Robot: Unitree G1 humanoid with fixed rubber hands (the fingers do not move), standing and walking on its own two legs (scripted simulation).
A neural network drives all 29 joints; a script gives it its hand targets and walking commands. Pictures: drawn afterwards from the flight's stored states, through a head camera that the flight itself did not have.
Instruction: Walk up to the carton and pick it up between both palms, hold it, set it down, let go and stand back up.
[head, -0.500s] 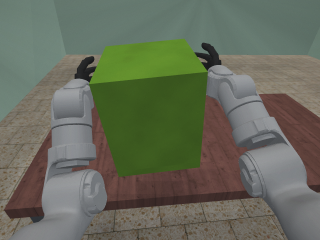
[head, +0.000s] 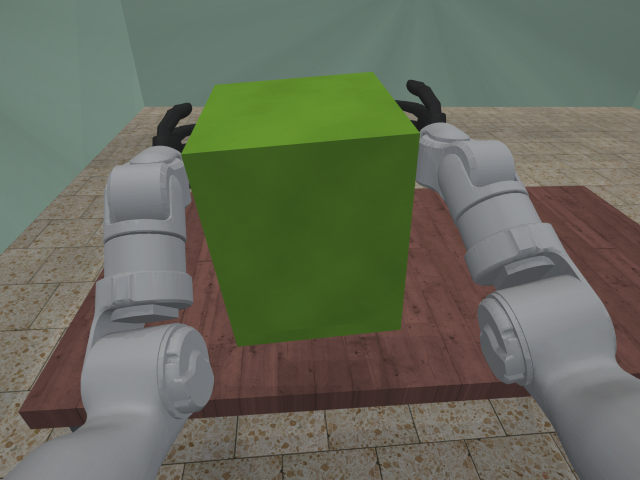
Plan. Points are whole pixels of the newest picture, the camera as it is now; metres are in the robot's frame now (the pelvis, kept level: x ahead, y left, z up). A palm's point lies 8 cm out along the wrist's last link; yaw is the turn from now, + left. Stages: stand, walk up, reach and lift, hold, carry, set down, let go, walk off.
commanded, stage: hold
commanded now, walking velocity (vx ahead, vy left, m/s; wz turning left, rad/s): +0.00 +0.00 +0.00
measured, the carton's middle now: (306, 205) +0.38 +0.00 +0.24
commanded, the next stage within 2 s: set down in 0.70 s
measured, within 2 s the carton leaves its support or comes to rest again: neither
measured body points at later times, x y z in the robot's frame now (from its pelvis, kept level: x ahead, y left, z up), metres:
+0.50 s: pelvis +0.00 +0.00 +0.00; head -0.09 +0.03 +0.44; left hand +0.39 +0.16 +0.29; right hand +0.38 -0.14 +0.32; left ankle +0.01 +0.13 -0.75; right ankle +0.02 -0.11 -0.75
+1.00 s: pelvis +0.01 -0.01 +0.00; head -0.07 +0.02 +0.44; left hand +0.42 +0.15 +0.31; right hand +0.40 -0.14 +0.33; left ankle +0.01 +0.13 -0.75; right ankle +0.01 -0.11 -0.75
